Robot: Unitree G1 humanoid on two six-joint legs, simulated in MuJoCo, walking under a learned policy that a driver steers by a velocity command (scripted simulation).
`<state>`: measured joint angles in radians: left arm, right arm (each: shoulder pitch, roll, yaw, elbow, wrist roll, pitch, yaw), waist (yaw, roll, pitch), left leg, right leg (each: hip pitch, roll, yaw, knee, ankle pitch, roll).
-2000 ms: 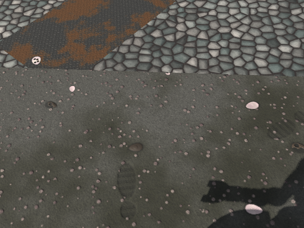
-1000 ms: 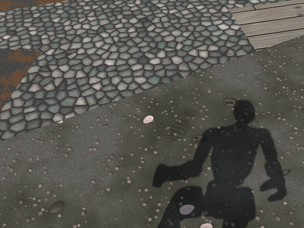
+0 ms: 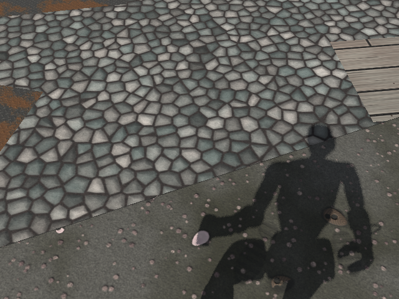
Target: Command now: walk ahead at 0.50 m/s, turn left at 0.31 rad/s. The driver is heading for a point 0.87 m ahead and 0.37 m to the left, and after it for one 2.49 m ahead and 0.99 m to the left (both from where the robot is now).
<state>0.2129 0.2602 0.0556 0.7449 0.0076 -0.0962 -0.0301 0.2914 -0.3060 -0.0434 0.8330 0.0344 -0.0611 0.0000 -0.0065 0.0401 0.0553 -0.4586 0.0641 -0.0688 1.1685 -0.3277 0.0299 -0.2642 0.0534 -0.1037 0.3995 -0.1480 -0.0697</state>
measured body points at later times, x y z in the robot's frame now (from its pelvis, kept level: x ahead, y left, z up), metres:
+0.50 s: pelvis +0.30 +0.09 -0.01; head +0.32 +0.10 +0.44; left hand +0.28 +0.34 -0.15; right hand +0.47 -0.14 -0.13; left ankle +0.34 +0.18 -0.74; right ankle +0.15 -0.09 -0.63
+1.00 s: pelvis +0.59 +0.15 +0.01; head +0.60 +0.16 +0.46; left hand +0.54 +0.41 -0.12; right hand +0.82 -0.02 -0.11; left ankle +0.49 +0.23 -0.65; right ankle +0.66 +0.07 -0.74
